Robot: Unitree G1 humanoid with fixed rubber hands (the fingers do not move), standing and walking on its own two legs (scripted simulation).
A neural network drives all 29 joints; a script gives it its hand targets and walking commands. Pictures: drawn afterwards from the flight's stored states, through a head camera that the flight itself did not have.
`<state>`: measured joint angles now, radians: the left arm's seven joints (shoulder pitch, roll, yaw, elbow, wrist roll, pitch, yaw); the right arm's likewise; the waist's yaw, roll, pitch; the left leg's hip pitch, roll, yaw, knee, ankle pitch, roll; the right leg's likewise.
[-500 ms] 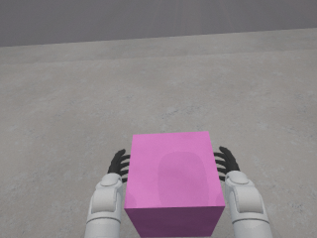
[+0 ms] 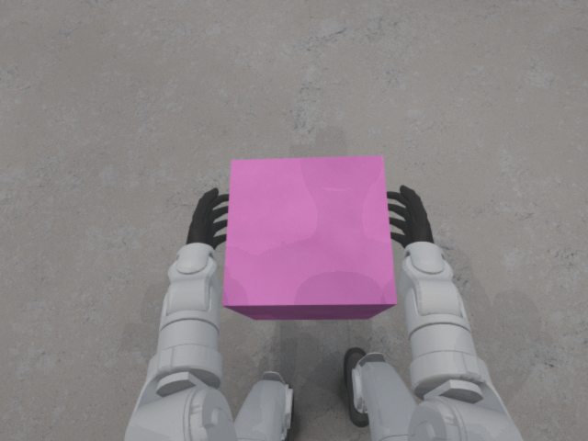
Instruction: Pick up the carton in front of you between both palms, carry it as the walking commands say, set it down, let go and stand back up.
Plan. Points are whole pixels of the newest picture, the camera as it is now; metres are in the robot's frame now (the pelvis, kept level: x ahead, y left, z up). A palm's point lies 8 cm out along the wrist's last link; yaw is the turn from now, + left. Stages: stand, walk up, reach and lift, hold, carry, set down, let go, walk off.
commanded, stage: set down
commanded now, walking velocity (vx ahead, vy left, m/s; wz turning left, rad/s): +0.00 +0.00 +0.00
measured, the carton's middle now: (309, 250) +0.40 +0.01 -0.14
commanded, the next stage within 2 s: none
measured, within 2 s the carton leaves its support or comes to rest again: rests again in 1.88 s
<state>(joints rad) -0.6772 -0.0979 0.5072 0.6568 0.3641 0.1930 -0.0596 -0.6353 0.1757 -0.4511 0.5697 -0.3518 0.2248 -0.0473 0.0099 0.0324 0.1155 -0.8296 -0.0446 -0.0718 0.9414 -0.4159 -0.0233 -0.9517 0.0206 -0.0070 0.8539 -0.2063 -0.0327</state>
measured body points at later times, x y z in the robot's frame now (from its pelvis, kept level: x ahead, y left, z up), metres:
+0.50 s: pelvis -0.01 +0.03 -0.13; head +0.25 +0.00 +0.24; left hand +0.46 +0.16 -0.21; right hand +0.45 -0.15 -0.22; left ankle +0.02 +0.14 -0.68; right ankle +0.11 -0.10 -0.68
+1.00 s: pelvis -0.04 +0.01 -0.25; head +0.30 -0.01 +0.05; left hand +0.51 +0.15 -0.37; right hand +0.49 -0.15 -0.38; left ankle +0.02 +0.14 -0.68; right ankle +0.11 -0.10 -0.68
